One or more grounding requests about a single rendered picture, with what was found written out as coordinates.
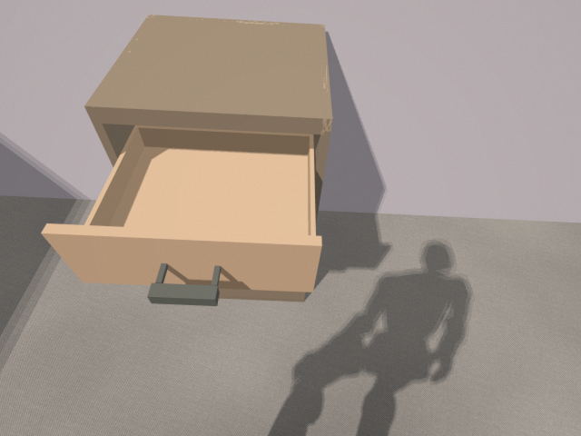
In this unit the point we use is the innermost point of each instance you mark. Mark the handle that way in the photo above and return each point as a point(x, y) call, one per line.
point(184, 294)

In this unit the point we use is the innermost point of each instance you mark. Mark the cabinet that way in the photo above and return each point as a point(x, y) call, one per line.
point(224, 74)

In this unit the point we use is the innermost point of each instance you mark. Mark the drawer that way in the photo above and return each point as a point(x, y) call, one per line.
point(195, 198)

